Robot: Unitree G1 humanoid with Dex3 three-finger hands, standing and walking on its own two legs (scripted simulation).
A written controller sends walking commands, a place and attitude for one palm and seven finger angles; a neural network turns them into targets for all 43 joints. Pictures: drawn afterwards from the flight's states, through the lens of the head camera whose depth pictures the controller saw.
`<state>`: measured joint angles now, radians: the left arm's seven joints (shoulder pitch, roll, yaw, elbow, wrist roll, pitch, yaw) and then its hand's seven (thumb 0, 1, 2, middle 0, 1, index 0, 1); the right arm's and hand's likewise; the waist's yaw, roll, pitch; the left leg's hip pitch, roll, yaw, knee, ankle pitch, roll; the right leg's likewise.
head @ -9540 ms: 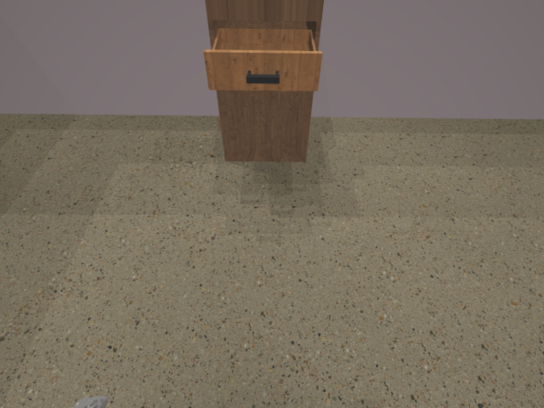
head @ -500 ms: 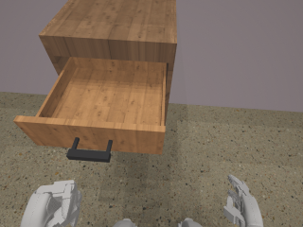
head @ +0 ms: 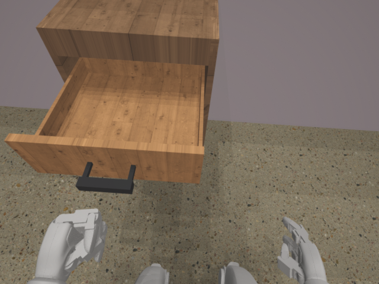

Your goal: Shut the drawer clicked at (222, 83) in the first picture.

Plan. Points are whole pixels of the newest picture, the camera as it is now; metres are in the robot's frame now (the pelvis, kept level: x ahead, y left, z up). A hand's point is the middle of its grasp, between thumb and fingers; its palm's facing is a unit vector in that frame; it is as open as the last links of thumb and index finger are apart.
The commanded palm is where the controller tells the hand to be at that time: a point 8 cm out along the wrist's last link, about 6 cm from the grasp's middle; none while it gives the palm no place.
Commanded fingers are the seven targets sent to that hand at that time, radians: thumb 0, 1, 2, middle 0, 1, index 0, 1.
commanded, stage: bring the fist close to the handle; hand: left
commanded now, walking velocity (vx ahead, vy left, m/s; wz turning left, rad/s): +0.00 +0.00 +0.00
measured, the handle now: (108, 176) +0.34 +0.21 +0.00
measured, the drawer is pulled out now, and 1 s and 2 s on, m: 0.29 0.29 0.22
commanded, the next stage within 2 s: push the drawer shut in 1.00 s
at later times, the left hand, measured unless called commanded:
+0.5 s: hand (116, 226) +0.23 +0.16 +0.01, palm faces -0.03 -1.00 -0.05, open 3.2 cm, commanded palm +0.21 +0.21 +0.01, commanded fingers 0.00 0.90 0.90 -1.40 -1.60 -1.40 -1.60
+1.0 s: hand (120, 223) +0.24 +0.16 -0.01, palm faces -0.04 -1.00 -0.05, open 3.2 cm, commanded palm +0.22 +0.21 +0.00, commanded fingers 0.00 0.90 0.90 -1.40 -1.60 -1.40 -1.60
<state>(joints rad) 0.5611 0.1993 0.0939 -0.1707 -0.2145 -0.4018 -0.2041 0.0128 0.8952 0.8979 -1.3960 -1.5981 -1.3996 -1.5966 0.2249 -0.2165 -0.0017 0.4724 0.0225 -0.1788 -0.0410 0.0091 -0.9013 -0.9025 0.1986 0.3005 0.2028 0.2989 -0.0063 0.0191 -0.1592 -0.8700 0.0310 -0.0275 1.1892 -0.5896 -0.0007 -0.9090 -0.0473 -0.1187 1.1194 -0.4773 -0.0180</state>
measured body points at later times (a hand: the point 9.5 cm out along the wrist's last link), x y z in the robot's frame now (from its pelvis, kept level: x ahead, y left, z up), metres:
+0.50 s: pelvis -0.01 +0.00 -0.03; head +0.09 +0.01 +0.41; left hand +0.23 +0.22 +0.01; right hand +0.18 -0.23 -0.11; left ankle -0.01 +0.12 -0.65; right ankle +0.04 -0.12 -0.65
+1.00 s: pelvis -0.01 +0.00 -0.04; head +0.09 +0.01 +0.40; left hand +0.24 +0.21 +0.00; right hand +0.17 -0.24 -0.12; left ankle -0.01 +0.12 -0.65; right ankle +0.04 -0.12 -0.65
